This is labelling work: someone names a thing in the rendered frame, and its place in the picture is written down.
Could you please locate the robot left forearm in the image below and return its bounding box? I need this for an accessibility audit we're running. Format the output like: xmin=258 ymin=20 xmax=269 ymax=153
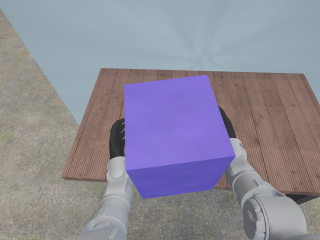
xmin=80 ymin=156 xmax=133 ymax=236

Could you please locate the robot right forearm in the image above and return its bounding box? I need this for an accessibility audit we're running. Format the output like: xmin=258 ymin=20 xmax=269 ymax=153
xmin=225 ymin=138 xmax=308 ymax=232

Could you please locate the left robot hand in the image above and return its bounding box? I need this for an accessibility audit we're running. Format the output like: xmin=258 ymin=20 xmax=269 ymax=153
xmin=109 ymin=118 xmax=125 ymax=159

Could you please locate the right robot hand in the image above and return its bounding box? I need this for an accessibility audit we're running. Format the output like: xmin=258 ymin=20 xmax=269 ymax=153
xmin=218 ymin=105 xmax=236 ymax=138

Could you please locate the robot right upper arm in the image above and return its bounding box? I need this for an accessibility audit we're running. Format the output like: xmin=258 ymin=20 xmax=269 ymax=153
xmin=243 ymin=196 xmax=320 ymax=240

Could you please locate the carton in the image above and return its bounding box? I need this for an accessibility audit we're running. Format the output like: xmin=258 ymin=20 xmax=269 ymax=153
xmin=124 ymin=74 xmax=236 ymax=199

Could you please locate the robot left upper arm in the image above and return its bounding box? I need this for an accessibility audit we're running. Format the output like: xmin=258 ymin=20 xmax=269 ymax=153
xmin=75 ymin=226 xmax=127 ymax=240

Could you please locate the table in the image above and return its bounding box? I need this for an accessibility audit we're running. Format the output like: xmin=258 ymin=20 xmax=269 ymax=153
xmin=61 ymin=68 xmax=320 ymax=205

